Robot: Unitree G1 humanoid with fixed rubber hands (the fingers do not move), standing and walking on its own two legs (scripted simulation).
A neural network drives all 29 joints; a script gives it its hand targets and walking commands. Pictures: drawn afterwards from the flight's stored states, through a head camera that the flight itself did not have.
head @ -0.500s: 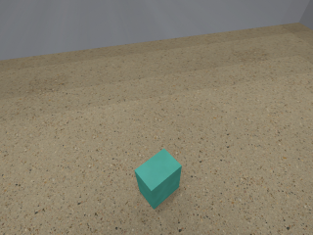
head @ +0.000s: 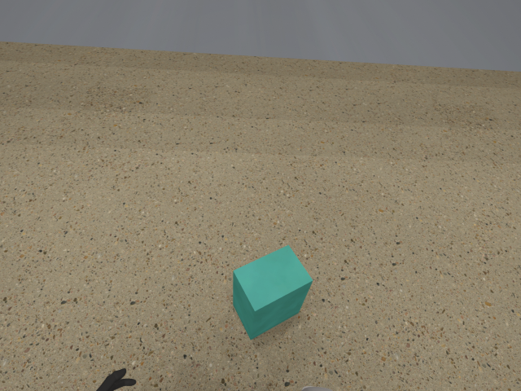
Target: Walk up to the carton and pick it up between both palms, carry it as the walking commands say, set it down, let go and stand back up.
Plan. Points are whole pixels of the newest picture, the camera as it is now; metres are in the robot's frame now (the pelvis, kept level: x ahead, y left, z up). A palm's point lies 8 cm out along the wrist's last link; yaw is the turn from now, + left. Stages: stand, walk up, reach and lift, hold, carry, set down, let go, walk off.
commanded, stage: walk up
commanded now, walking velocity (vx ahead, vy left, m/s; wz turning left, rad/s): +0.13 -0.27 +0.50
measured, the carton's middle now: (269, 293) +0.53 -0.08 -0.63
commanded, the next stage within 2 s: stand in 1.82 s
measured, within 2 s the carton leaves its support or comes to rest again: neither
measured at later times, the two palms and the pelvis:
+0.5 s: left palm out of the picture +0.01 +0.08 -0.13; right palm (451, 327) +0.26 -0.37 -0.13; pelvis +0.07 -0.16 -0.01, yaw +15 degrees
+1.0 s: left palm out of the picture +0.09 +0.01 -0.09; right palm (499, 305) +0.30 -0.50 -0.15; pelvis +0.15 -0.27 +0.00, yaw +22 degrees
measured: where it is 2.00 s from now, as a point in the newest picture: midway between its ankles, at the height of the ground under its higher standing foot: outside the picture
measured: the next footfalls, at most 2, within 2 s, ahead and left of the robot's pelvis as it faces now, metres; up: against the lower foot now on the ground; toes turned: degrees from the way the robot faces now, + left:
right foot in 0.22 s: +0.10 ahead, -0.23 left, +0.00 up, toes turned +3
left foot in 0.56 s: +0.10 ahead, -0.08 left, +0.00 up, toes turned +22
